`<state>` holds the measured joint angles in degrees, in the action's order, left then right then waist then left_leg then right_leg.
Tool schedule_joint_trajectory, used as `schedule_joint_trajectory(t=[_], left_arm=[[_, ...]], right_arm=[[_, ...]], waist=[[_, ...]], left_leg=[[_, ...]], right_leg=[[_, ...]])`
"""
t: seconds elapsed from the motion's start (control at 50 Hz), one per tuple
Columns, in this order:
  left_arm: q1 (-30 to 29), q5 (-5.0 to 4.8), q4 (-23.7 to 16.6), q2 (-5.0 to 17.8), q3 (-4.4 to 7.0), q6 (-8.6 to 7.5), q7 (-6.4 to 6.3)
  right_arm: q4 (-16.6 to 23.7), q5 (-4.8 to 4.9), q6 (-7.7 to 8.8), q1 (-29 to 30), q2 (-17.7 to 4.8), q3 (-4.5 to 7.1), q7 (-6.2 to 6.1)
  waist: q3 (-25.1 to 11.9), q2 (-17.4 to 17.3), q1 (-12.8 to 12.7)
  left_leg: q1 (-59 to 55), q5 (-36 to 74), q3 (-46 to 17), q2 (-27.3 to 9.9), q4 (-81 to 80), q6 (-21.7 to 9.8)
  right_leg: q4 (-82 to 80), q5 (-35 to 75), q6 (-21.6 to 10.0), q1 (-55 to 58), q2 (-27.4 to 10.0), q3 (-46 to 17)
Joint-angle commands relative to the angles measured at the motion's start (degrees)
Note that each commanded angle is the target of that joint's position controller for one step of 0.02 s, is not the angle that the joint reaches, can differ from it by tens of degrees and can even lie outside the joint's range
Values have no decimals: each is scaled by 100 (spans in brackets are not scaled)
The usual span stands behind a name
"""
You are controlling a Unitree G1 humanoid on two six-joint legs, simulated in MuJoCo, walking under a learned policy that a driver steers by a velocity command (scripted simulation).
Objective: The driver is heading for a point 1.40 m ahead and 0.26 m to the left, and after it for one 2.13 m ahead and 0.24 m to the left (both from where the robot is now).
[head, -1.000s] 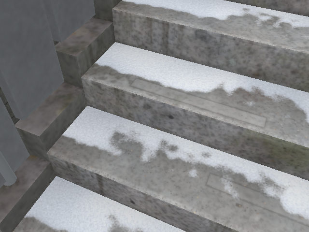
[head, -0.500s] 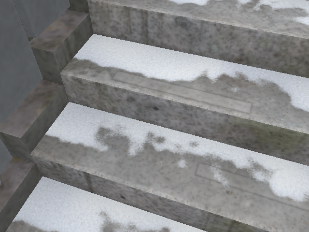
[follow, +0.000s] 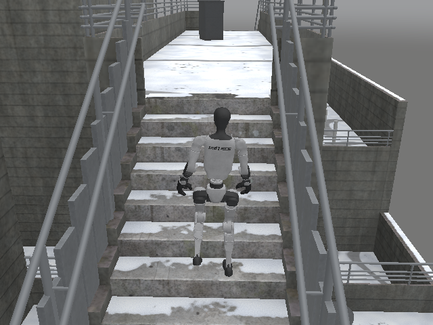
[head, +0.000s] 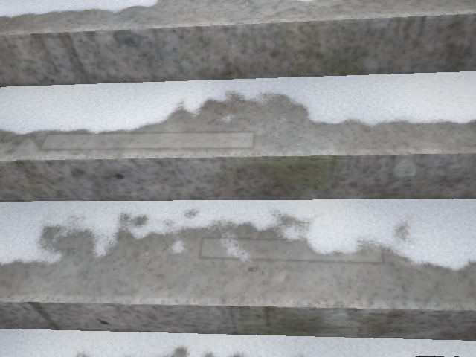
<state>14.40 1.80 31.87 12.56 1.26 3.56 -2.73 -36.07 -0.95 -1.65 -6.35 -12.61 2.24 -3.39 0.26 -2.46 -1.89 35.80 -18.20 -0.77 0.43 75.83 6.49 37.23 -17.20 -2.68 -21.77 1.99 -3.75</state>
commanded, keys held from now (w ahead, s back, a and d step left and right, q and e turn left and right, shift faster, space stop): e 0.04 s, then no key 0.16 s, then q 0.02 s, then w+q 0.78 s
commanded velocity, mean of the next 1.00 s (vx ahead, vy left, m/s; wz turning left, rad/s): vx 0.28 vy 0.00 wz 0.19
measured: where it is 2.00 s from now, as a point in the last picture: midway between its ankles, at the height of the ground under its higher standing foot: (212, 182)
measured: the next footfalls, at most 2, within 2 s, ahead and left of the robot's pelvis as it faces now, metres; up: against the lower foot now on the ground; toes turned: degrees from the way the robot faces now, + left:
left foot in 0.26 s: +0.06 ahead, +0.12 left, +0.00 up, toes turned -7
right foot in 0.80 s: +0.33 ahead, -0.23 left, +0.16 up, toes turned +4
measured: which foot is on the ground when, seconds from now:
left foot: up 0.00-0.24, down 0.26-0.82, up 0.84-1.00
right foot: down 0.00-0.30, up 0.32-0.78, down 0.80-1.00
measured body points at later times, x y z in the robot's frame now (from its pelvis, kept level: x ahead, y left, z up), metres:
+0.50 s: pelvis +0.04 +0.01 +0.02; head +0.04 +0.04 +0.47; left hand +0.19 +0.25 -0.10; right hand +0.06 -0.25 -0.10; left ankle +0.02 +0.12 -0.73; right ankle -0.04 -0.12 -0.52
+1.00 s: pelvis +0.23 -0.12 +0.12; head +0.21 -0.16 +0.57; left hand +0.21 +0.15 +0.01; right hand +0.48 -0.32 +0.03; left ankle +0.17 -0.02 -0.37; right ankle +0.29 -0.23 -0.57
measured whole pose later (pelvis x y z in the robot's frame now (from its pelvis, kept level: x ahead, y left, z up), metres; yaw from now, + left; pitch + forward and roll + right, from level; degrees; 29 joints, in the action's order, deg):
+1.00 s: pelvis +0.23 -0.12 +0.12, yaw +17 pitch -1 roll +0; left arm 20.6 1.1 48.8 12.2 2.1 -1.5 -2.4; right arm -37.9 0.8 -0.1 -8.9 -16.1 3.7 1.9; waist -4.0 -3.7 0.4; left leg 45.1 0.3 -1.0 2.7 107.2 -4.5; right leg 55.7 -27.0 0.8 -26.6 -9.2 9.8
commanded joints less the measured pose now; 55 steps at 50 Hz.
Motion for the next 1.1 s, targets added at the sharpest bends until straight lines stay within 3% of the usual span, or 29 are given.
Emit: schedule_joint_trajectory(t=[0.02,0.1,0.2,0.24,0.26,0.28,0.3,0.34,0.4,0.44,0.56,0.62,0.64,0.68,0.7,0.72,0.74,0.76,0.78,0.8,0.82,0.84,0.86,0.9,0.94,0.98,1.0,1.06,1.1], left_arm=[[-585,20,-727,702,210,-42,-60],[-730,149,-958,569,119,-56,-123],[-432,34,-818,601,146,-44,-129],[-619,39,-679,102,-59,-105,-82],[-178,-9,-364,33,-67,-173,1],[-22,60,-200,147,-9,-256,72],[110,-11,-75,46,4,-321,63],[-565,-161,-88,458,120,-488,77],[-631,-140,317,391,204,-594,134],[-566,-223,405,113,151,-816,229],[-1057,-295,100,-428,-211,-1070,401],[-1097,-284,-198,-550,-419,-996,435],[-1021,-323,-320,-474,-451,-967,378],[-1716,-172,-1019,-499,-613,-948,257],[-1975,-66,-1247,-390,-626,-993,195],[-2267,71,-1506,-461,-767,-982,206],[-2335,1,-1527,-243,-570,-1005,193],[-707,-84,-997,214,-187,-882,0],[751,-284,-515,888,156,-797,-130],[1586,-266,-308,1308,331,-761,-74],[2228,-123,422,2068,457,-615,-74],[1577,73,119,1727,324,-592,-180],[637,-212,105,1172,170,-554,-97],[-31,-100,852,410,98,-489,-61],[-359,98,1183,-421,-112,-596,38],[366,-128,1454,-373,-52,-665,80],[528,-131,1498,-392,-66,-653,137],[700,-7,1402,108,89,-691,26],[659,81,1190,193,32,-710,-30]], right_arm=[[448,9,45,300,-114,-41,-33],[443,160,30,155,-117,-127,-18],[382,303,171,110,-49,-133,11],[31,137,232,-444,169,-170,114],[-102,-14,272,-459,114,-133,174],[-93,-49,287,-440,-219,-56,213],[-111,-144,309,-521,-449,34,234],[-62,-84,305,-670,-435,54,223],[-416,45,325,-1436,-952,293,138],[-546,120,343,-1736,-974,350,136],[-1167,82,303,-2967,-54,79,203],[-1104,79,301,-2600,-307,39,125],[-1043,129,347,-2466,-427,68,78],[-992,317,345,-2156,-503,82,-31],[-983,291,339,-2033,-503,64,-55],[-872,409,252,-1674,-842,200,-116],[-858,323,304,-1958,-973,273,-65],[-924,124,311,-2013,-1376,336,23],[-928,312,324,-1691,-1632,387,28],[-870,464,401,-1521,-1491,377,29],[-447,354,613,-1296,-195,93,166],[-520,179,757,-1775,110,77,404],[-484,191,712,-1772,289,39,619],[53,206,437,-929,407,-79,549],[-231,193,146,-1416,158,-58,624],[-79,194,29,-843,341,-114,598],[125,109,-7,-428,322,-158,551],[196,79,1,-338,224,-161,403],[144,78,-48,-265,-8,-79,302]], waist=[[-556,1067,60],[-630,1057,-55],[-565,1168,-187],[-747,1033,164],[-731,658,76],[-746,59,-21],[-574,-1059,-13],[167,-956,431],[215,-443,623],[228,-150,612],[290,-357,745],[482,-726,500],[520,-857,414],[679,-946,255],[588,-738,246],[489,-766,59],[121,-875,45],[-833,-1446,-555],[-1455,-1522,-1230],[-1820,-915,-1562],[-2027,3078,-1048],[-2286,3207,-516],[-1269,2329,-61],[712,1532,488],[692,1312,830],[789,766,526],[731,532,356],[500,559,330],[264,505,226]], left_leg=[[222,-83,40,112,-535,-63],[66,-294,-46,-32,-699,-6],[-913,-1028,3,-136,-3109,-147],[-2165,293,55,-230,-5002,-374],[-2593,748,-17,-276,-5390,-485],[-3169,1348,-526,-633,-5157,-678],[-2746,-1096,-1582,-1043,-5705,-1345],[-2269,-2734,-2935,-1642,-6662,-2090],[-2984,-2289,-3481,-1859,-6508,-2462],[-3442,-1759,-3071,-1530,-6458,-2431],[-4102,-834,-2759,-1230,-6140,-2431],[-3330,-500,-2881,-1436,-6247,-2343],[-3322,-373,-2902,-1552,-6265,-2261],[-2581,-938,-2744,-1377,-6593,-1960],[-1914,-1244,-2565,-1131,-6906,-1835],[-269,-947,-2124,-996,-7911,-1722],[444,421,-1910,-852,-7971,-1692],[-401,3898,-1696,-967,-7190,-1531],[-1634,6421,-1284,-826,-5651,-1179],[-1650,6770,-1266,-704,-3721,-925],[-262,1752,-1064,386,-1281,-764],[495,990,-2335,967,1685,-796],[1129,1381,-1928,739,3247,-801],[1632,1531,-790,-34,3470,-1099],[1120,1768,-527,-88,3712,-1156],[1817,1940,-350,-108,3346,-1191],[2020,2168,-424,-90,3368,-1118],[2612,2055,-506,-82,2644,-795],[2546,2036,-329,13,2858,-591]], right_leg=[[-1361,725,-818,775,-1091,-1841],[-1206,1181,-1059,783,-1298,-2070],[-1240,1973,-1197,853,-1344,-2238],[-1224,1408,-865,614,-1072,-1796],[-1297,344,-689,422,-809,-1544],[-540,-979,-459,-253,-353,-1039],[-190,-1086,-108,-550,-76,-339],[904,-550,284,-1064,-182,81],[4304,-1049,651,-2537,-135,115],[6084,-375,654,-3445,-123,98],[7923,-177,494,-5389,-474,285],[8581,-196,609,-5921,-711,167],[8705,-368,654,-6197,-845,-16],[7754,-714,639,-6093,-1101,-169],[6620,-268,589,-5261,-1225,127],[4369,-1114,364,-2768,-1157,789],[3996,-1267,309,-742,-736,1491],[4501,-1258,334,534,-321,1544],[3701,-1705,225,909,-201,980],[2214,-1823,-38,1652,-489,-339],[-1086,-3452,-505,2368,-1794,-3948],[-2876,-5332,-771,1824,-2659,-6909],[-3044,-5430,-673,780,-2895,-6649],[-1767,-4248,-310,-1280,-2614,-3174],[-1224,-2787,-39,-1730,-2142,-1180],[-1289,-2067,-41,-844,-2190,-394],[-1443,-1192,-80,-650,-2193,-333],[-1756,-756,-335,83,-2179,471],[-1937,-400,-516,389,-2193,680]])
